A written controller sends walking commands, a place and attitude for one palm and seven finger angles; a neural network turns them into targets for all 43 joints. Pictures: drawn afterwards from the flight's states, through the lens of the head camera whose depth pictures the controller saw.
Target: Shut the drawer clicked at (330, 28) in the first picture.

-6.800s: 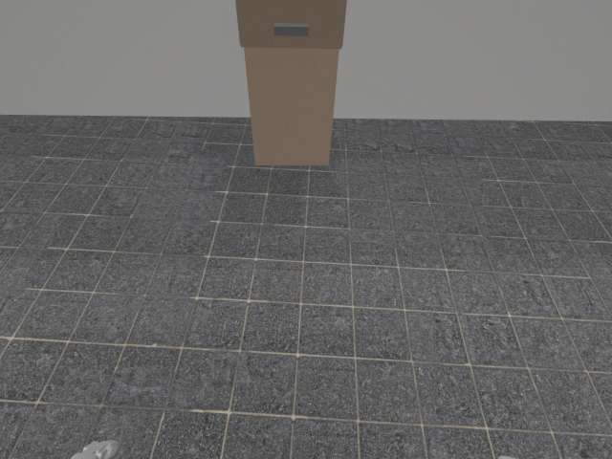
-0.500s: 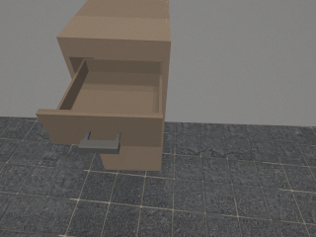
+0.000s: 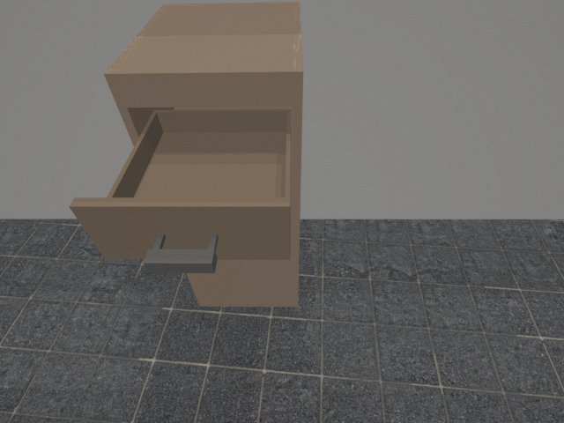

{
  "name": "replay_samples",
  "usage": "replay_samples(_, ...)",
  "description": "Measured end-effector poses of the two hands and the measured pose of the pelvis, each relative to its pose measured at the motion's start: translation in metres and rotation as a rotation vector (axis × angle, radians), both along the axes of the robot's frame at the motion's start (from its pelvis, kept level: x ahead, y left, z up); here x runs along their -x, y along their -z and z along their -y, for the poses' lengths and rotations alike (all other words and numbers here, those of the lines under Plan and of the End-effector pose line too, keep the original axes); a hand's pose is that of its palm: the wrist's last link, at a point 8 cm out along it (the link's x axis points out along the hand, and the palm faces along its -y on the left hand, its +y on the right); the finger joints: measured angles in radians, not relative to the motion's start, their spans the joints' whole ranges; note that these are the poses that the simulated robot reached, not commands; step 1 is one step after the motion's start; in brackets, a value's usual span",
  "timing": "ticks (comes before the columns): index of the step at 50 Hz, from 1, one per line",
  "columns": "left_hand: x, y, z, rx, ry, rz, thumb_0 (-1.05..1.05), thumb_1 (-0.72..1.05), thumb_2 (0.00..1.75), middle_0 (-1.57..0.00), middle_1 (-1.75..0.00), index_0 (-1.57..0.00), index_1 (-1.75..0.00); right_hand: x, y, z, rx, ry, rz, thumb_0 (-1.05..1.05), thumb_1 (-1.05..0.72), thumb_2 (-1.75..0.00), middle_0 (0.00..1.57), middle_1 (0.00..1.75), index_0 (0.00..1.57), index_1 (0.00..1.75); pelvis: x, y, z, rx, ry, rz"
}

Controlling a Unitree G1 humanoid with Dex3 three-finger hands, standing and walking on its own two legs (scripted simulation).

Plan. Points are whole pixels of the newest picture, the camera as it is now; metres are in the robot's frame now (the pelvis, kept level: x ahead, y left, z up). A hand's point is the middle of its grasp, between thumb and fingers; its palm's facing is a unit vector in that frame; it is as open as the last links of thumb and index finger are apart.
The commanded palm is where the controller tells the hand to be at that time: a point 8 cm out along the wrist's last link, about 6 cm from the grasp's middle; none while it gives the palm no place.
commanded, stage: look again from close up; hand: left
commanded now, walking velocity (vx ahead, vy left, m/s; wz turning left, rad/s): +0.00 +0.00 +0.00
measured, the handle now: (184, 249) +0.37 +0.19 +0.03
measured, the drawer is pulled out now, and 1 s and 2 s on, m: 0.29 0.29 0.29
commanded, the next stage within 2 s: shuffle to correct the standing spot in 0.24 s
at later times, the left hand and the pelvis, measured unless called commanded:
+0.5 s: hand out of the picture +0.01 +0.14 -0.17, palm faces +0.02 -0.98 -0.19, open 7.3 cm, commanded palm none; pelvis +0.01 -0.03 +0.00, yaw +0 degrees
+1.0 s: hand out of the picture +0.07 +0.15 -0.17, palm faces +0.05 -0.97 -0.22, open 7.3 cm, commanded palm none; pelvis +0.06 -0.03 +0.00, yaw +0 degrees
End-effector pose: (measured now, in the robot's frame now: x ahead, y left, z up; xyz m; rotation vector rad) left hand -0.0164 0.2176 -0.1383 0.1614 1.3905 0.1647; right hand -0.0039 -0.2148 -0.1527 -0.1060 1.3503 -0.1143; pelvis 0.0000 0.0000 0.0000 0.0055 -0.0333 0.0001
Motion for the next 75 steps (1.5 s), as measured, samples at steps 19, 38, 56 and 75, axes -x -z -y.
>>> replay_samples(19, -0.024, -0.004, 0.017, 0.003, 0.017, 0.027, 0.00, 0.91, 0.90, -0.19, -0.30, -0.20, -0.30, -0.005, -0.006, 0.022, 0.007, -0.010, -0.037, 0.01, -0.91, -0.90, 0.20, 0.30, 0.20, 0.30, -0.005, -0.005, 0.022, -0.008, 0.004, -0.003)
replay_samples(38, -0.036, 0.016, 0.023, 0.037, -0.029, -0.078, 0.00, 0.91, 0.90, -0.20, -0.30, -0.20, -0.30, -0.022, 0.004, 0.015, 0.017, 0.025, -0.105, 0.00, -0.91, -0.90, 0.20, 0.30, 0.20, 0.30, -0.056, 0.010, 0.022, -0.007, 0.014, -0.016)
replay_samples(56, -0.099, -0.002, 0.012, -0.053, 0.004, 0.077, 0.00, 0.92, 0.90, -0.20, -0.30, -0.20, -0.30, -0.075, -0.002, 0.043, 0.048, 0.018, -0.012, 0.01, -0.92, -0.90, 0.20, 0.30, 0.20, 0.30, -0.055, 0.002, 0.033, -0.020, 0.010, -0.039)
replay_samples(75, -0.067, 0.005, -0.019, -0.007, 0.041, 0.175, 0.00, 0.91, 0.90, -0.20, -0.30, -0.20, -0.30, -0.102, -0.029, 0.021, 0.092, -0.068, 0.239, 0.00, -0.91, -0.90, 0.20, 0.30, 0.20, 0.30, -0.002, 0.006, 0.001, 0.031, 0.004, 0.001)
